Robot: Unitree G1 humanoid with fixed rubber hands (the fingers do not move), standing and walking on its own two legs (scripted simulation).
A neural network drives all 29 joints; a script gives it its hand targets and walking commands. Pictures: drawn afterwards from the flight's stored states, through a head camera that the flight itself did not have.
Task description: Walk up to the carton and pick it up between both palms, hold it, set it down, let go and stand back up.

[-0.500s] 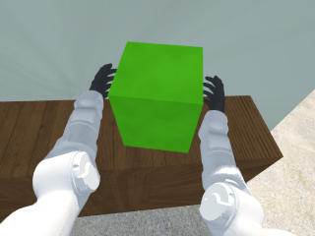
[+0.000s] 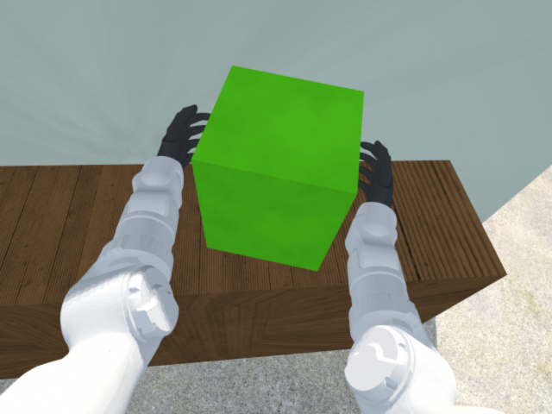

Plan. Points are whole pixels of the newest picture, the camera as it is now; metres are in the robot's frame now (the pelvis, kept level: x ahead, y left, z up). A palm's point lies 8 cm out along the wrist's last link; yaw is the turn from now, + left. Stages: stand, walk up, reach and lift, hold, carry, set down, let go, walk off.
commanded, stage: set down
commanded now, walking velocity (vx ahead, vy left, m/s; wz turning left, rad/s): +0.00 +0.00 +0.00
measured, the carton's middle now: (278, 176) +0.49 -0.01 +0.01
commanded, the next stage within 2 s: none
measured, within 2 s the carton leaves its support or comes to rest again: neither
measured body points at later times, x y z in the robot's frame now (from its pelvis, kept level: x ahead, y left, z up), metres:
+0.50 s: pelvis -0.01 +0.00 +0.00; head +0.08 +0.04 +0.44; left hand +0.48 +0.14 +0.07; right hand +0.41 -0.15 +0.07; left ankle -0.03 +0.10 -0.75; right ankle -0.03 -0.14 -0.75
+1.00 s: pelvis -0.01 +0.00 +0.00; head +0.09 +0.04 +0.44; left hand +0.48 +0.14 +0.07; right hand +0.41 -0.15 +0.07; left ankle -0.03 +0.10 -0.75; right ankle -0.03 -0.14 -0.75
